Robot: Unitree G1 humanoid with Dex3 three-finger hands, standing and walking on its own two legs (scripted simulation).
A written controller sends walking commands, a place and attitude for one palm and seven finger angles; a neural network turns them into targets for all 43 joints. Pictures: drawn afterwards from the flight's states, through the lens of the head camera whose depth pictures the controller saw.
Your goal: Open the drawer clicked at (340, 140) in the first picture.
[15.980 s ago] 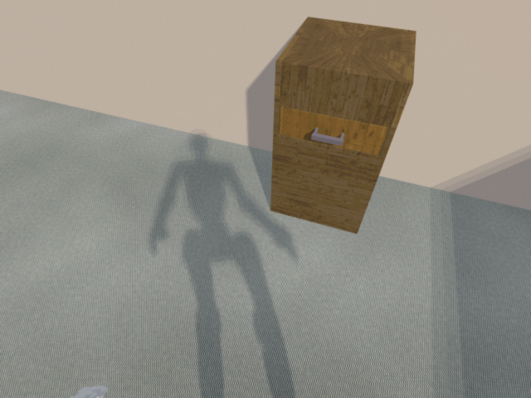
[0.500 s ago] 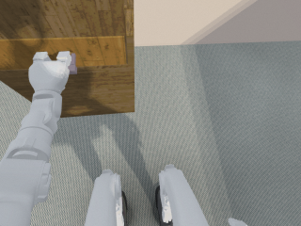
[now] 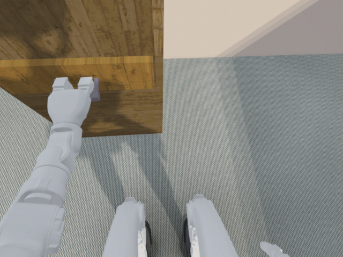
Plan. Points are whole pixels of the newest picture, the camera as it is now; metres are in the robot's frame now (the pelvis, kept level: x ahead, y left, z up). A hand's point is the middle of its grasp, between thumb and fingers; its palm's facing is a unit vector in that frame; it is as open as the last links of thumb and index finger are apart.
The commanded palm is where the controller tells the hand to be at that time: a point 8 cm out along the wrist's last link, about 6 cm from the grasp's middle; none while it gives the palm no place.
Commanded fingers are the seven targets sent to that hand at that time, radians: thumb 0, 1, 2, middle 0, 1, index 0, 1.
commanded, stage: pull the drawer open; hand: left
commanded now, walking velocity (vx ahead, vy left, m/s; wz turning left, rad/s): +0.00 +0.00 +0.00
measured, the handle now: (76, 89) +0.51 +0.23 -0.06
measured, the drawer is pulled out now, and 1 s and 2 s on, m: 0.01 0.06 0.11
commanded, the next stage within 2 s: none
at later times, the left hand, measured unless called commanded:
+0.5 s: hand (79, 123) +0.43 +0.22 -0.08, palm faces -0.05 -0.05 -1.00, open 5.4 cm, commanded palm +0.39 +0.21 -0.03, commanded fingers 0.00 0.90 0.90 -0.40 -1.35 -0.40 -1.35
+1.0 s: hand (78, 133) +0.40 +0.22 -0.08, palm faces -0.04 -0.05 -1.00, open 5.5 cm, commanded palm +0.36 +0.21 -0.03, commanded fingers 0.00 0.90 0.90 -0.40 -1.35 -0.40 -1.35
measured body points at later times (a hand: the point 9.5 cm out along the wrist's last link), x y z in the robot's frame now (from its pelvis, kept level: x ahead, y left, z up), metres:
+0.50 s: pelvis +0.00 +0.00 +0.00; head +0.18 +0.00 +0.42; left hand +0.43 +0.22 -0.02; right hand +0.08 -0.27 -0.14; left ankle +0.01 +0.10 -0.56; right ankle +0.02 -0.12 -0.56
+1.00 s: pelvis -0.01 +0.00 +0.00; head +0.16 +0.00 +0.42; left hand +0.40 +0.22 -0.02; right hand +0.09 -0.27 -0.14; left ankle +0.01 +0.10 -0.56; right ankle +0.02 -0.12 -0.56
